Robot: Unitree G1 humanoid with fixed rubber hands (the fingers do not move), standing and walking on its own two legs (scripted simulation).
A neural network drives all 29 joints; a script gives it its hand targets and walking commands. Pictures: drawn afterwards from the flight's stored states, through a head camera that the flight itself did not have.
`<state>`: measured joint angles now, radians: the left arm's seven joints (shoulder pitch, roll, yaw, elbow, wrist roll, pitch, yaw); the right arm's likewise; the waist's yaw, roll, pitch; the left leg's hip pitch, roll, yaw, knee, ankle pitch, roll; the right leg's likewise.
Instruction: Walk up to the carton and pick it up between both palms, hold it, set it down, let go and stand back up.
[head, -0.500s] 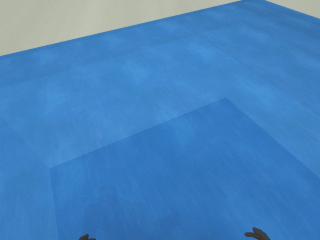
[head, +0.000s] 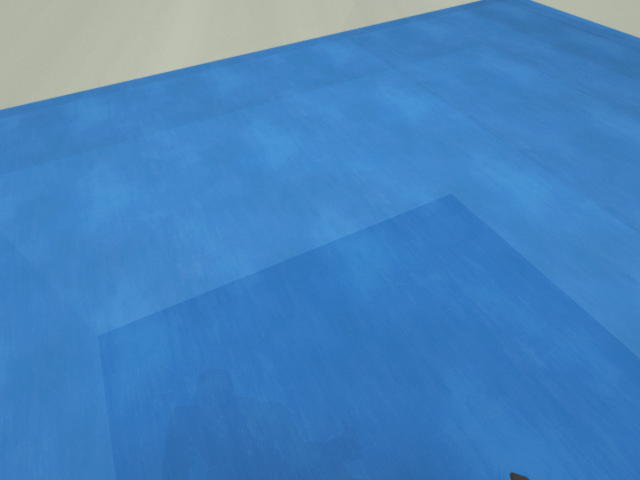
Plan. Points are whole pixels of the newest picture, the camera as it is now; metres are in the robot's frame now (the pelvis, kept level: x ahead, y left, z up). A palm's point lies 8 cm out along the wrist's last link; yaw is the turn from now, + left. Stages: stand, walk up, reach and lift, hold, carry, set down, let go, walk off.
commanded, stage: stand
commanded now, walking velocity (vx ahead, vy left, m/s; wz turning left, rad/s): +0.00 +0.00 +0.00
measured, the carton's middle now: out of the picture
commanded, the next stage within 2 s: walk up in 1.32 s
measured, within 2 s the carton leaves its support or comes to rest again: neither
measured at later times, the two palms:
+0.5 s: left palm out of the picture +0.07 +0.25 -0.11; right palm out of the picture +0.07 -0.24 -0.11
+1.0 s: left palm out of the picture +0.07 +0.25 -0.11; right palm out of the picture +0.06 -0.24 -0.11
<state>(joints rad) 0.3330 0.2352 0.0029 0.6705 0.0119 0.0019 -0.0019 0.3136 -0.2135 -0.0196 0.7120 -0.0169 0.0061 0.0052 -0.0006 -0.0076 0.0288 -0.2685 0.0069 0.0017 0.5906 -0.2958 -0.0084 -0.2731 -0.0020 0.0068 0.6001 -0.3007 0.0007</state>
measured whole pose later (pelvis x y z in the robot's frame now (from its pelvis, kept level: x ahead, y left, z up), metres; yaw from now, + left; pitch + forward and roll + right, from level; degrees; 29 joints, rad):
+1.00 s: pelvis +0.00 +0.00 +0.00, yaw +0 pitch -2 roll +0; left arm 0.33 0.25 -0.01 0.75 0.01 0.00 0.01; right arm 0.32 -0.23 -0.01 0.76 -0.01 0.01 0.00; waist 0.00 0.00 0.04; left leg -0.24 0.00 0.01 0.54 -0.27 -0.01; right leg -0.25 0.00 0.02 0.56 -0.28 0.01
